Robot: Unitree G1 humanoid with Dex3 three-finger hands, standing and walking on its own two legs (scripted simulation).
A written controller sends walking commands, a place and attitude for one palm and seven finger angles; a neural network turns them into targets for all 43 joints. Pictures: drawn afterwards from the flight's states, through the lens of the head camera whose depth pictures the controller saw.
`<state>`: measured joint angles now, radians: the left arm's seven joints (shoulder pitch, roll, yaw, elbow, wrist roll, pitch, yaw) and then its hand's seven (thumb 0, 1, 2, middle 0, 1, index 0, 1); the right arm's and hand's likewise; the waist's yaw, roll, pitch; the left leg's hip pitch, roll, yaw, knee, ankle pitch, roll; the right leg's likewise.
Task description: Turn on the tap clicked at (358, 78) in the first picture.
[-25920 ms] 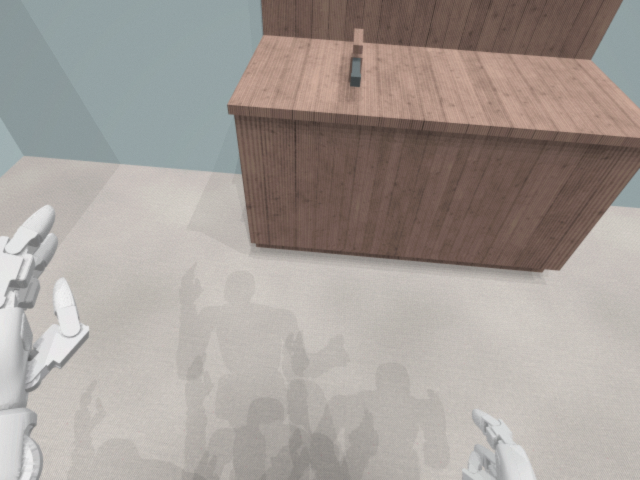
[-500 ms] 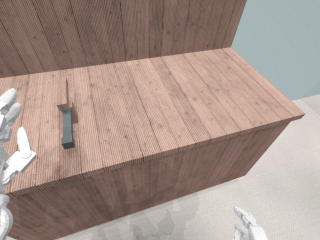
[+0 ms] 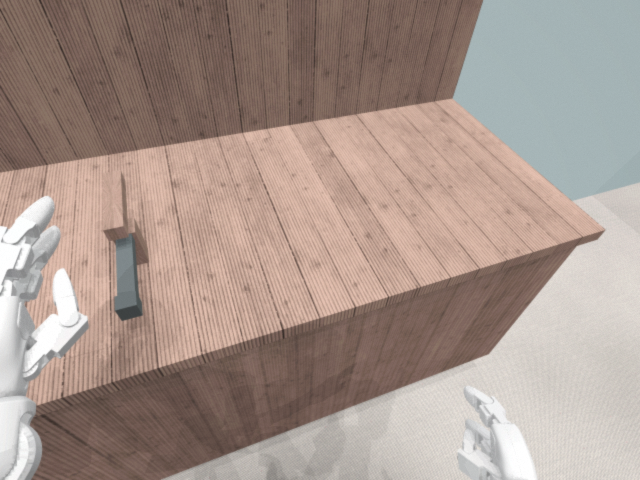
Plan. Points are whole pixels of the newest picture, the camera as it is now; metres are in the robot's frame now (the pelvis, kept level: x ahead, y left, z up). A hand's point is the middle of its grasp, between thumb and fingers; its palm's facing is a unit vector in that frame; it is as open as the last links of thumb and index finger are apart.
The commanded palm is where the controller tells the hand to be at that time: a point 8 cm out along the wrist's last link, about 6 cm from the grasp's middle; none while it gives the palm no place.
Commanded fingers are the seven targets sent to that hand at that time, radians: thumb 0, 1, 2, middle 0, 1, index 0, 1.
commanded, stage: come to a stop and stand still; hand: left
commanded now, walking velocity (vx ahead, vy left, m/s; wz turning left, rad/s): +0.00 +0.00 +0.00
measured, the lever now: (128, 306) +0.32 +0.31 +0.00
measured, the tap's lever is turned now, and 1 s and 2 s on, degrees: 0 0 0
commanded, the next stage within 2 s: look again from close up in 0.78 s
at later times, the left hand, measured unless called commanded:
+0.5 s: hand (82, 313) +0.23 +0.26 +0.14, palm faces +0.35 -0.86 -0.38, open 7.4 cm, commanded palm +0.18 +0.29 +0.17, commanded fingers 0.00 0.90 0.90 -0.20 -0.30 -0.20 -0.30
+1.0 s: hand (66, 305) +0.23 +0.27 +0.16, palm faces +0.40 -0.86 -0.31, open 7.4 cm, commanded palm +0.17 +0.30 +0.17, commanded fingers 0.00 0.90 0.90 -0.20 -0.30 -0.20 -0.30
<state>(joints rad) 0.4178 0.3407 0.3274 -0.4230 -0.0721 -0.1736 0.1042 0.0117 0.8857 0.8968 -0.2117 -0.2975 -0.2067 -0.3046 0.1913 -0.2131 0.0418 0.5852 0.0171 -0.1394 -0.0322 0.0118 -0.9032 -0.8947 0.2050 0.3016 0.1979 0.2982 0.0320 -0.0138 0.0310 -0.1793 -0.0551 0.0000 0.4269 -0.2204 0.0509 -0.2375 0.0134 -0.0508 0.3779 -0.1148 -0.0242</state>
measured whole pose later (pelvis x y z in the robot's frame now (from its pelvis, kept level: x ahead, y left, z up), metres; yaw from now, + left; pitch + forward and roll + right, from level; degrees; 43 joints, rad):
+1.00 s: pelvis +0.01 +0.02 +0.00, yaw +0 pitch -2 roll -1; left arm 0.38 0.33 0.34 -0.44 -0.04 -0.24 0.09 0.01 0.88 0.90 -0.21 -0.30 -0.21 -0.30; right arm 0.21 -0.18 0.04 0.57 0.00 -0.14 -0.02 0.01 -0.90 -0.89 0.21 0.30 0.20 0.30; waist 0.05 -0.05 0.07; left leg -0.16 -0.06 0.01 0.45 -0.25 0.07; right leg -0.21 0.01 -0.04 0.39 -0.14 0.00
